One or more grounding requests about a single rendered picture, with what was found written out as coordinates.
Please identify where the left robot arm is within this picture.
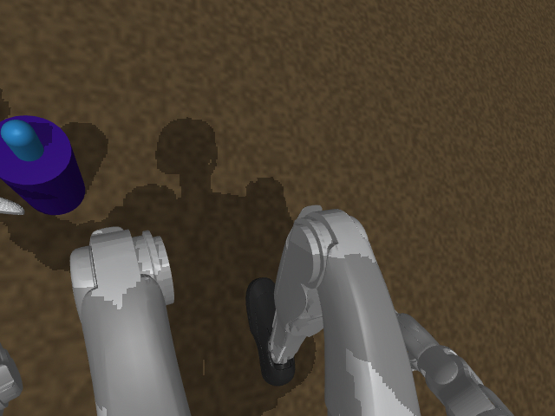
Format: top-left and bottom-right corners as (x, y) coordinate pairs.
(0, 343), (23, 416)

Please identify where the right robot arm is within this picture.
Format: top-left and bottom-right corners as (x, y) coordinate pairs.
(417, 345), (514, 416)

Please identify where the bottle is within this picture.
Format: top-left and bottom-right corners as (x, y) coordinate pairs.
(0, 115), (85, 215)

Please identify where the left robot hand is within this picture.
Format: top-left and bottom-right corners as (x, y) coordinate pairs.
(0, 197), (24, 215)

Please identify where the right robot hand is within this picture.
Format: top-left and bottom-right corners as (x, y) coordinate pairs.
(395, 310), (440, 372)

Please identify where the right robot foot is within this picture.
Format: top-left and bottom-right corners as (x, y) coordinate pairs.
(245, 277), (295, 387)

